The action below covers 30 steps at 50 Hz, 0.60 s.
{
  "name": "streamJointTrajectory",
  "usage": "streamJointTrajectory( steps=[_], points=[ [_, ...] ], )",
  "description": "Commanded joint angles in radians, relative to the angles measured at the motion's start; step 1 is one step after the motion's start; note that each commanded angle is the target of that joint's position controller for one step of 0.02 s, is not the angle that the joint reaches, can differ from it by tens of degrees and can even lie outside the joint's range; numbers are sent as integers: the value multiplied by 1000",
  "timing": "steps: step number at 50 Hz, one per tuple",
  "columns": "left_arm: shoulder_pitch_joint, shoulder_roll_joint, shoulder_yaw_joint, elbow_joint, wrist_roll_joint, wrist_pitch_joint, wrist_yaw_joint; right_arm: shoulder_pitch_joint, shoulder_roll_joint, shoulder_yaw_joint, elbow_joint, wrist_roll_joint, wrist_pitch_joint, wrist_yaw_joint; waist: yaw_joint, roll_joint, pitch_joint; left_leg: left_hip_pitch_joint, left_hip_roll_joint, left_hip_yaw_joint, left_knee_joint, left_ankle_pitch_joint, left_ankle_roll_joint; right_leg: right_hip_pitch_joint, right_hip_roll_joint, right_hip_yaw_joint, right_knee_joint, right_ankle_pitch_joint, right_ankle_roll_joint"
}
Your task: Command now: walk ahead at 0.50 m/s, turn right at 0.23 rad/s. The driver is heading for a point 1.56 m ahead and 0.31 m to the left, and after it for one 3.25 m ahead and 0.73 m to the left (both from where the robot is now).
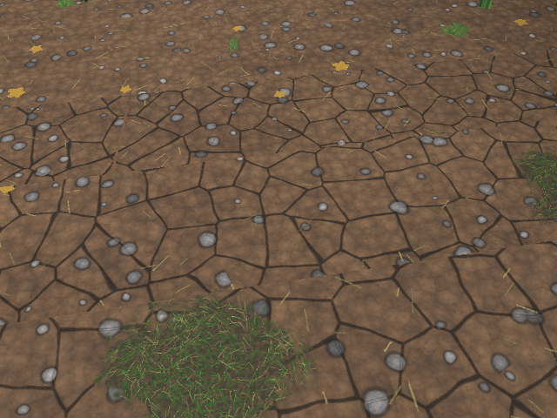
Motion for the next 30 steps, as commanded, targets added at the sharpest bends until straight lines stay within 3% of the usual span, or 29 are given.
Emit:
streamJointTrajectory(
  steps=[1,2,3,4,5,6,7,8,9,10,11,14,15,16,17,18,19,20,21,22,23,24,25,26,27,28,29,30],
  points=[
    [-48,97,9,-72,29,-19,-13,71,23,19,-29,-15,11,12,-54,-64,-8,208,-42,88,-74,250,-13,-312,-198,126,-185,54,-142],
    [-17,93,8,-58,51,-15,-18,104,29,26,-18,-24,9,31,-59,-74,4,221,-38,68,-20,369,-7,-349,-206,132,-128,75,-140],
    [63,40,-8,-35,61,-21,8,27,4,20,-46,-32,1,40,-9,-37,12,-74,12,-62,-119,520,-2,-105,-257,221,-48,28,-166],
    [136,31,-14,-14,55,-21,21,-41,-38,11,-68,-22,-7,36,32,-27,11,-247,26,-82,-221,579,-7,67,-293,269,10,18,-182],
    [214,27,-17,17,55,-22,31,-78,-46,9,-81,-14,-9,31,62,-37,5,-351,33,-97,-269,615,-18,172,-313,308,75,6,-196],
    [229,12,-25,16,41,-17,39,-119,-42,16,-86,-14,-14,28,83,-11,-11,-299,32,-77,-420,753,-14,134,-263,262,144,-58,-170],
    [246,-2,-39,23,41,-3,27,-127,1,25,-92,-19,-9,23,77,-55,4,-136,-7,2,-431,814,-6,-32,-224,226,139,-94,-166],
    [229,1,-48,21,47,6,12,-132,7,31,-100,-21,-3,27,66,-79,40,-13,-21,32,-390,840,-1,-203,-215,234,139,-162,-171],
    [230,5,-53,15,47,8,0,-136,-7,31,-104,-22,8,32,61,-64,67,11,-12,28,-371,830,-3,-256,-232,265,160,-223,-182],
    [224,5,-60,13,43,4,-6,-149,-25,27,-113,-26,17,34,47,-54,81,24,-12,21,-358,781,-4,-263,-244,297,174,-237,-184],
    [235,7,-60,6,37,-3,-1,-173,-46,23,-123,-30,24,31,63,-35,91,-5,-10,26,-411,727,-11,-200,-243,305,217,-261,-175],
    [311,35,-56,35,18,2,33,-278,-33,37,-148,-29,32,34,118,-45,134,-36,3,21,-613,668,-5,-16,-247,354,311,-249,-135],
    [325,44,-54,40,5,14,42,-280,-38,38,-137,-23,29,36,129,-50,139,-7,7,31,-682,670,-3,17,-243,356,340,-212,-119],
    [351,52,-54,56,8,28,44,-278,-53,32,-118,-11,29,33,133,-38,135,53,15,29,-720,709,-2,37,-241,359,370,-178,-101],
    [338,63,-53,55,-1,39,40,-216,-80,19,-71,1,22,27,105,-9,121,146,14,52,-789,728,0,42,-224,329,442,-126,-75],
    [314,87,-48,52,4,49,23,-57,-127,-9,-15,17,13,19,15,25,67,383,-20,125,-830,785,20,-19,-184,263,573,19,-46],
    [362,77,-49,83,48,63,-18,268,-175,-39,89,14,-1,9,-106,56,-40,807,0,140,-719,905,63,-207,-111,159,805,89,39],
    [485,-61,-75,88,42,56,-55,585,-210,-57,118,32,-6,29,-167,222,-417,1436,176,-9,-303,1330,326,-522,-14,93,1294,-302,123],
    [389,1,-67,41,30,55,-77,653,-226,-65,141,1,12,61,-231,224,-514,1525,309,-195,-292,1350,441,-694,11,83,1678,-725,130],
    [149,72,-38,-93,9,43,-78,563,-255,-72,141,-11,22,64,-237,111,-313,1361,306,-325,-465,771,390,-983,-2,65,1682,-631,126],
    [49,81,-30,-116,-4,33,-59,437,-215,-64,109,-4,23,58,-202,23,-128,1074,304,-271,-596,400,345,-1039,-97,48,1621,-473,86],
    [35,83,-27,-113,7,26,-36,317,-137,-38,70,-7,18,58,-145,-71,-37,781,267,-202,-673,309,325,-950,-169,26,1478,-325,63],
    [48,22,-42,-119,19,25,-13,214,-72,-13,32,-9,14,51,-56,-68,4,499,290,-200,-730,332,351,-755,-252,88,1281,-215,34],
    [-11,-51,-67,-131,44,39,-1,169,8,17,29,-18,0,39,-16,-49,105,293,256,-185,-810,311,336,-706,-320,126,1126,-97,1],
    [-28,-78,-77,-139,75,47,-3,134,31,23,10,9,-25,15,-11,-12,83,243,167,-105,-855,246,300,-625,-333,97,905,14,-22],
    [-51,-54,-68,-125,71,43,-11,139,27,25,3,38,-42,5,-31,-37,61,182,104,-31,-872,246,285,-519,-313,41,653,187,-9],
    [-95,-48,-70,-146,57,48,-19,124,-20,19,4,33,-54,7,-31,1,37,139,59,25,-858,307,267,-400,-286,3,488,279,1],
    [-143,-31,-70,-166,44,56,-29,143,-60,10,26,30,-56,17,-34,22,30,91,64,27,-859,421,265,-312,-251,-32,427,280,24]
  ],
)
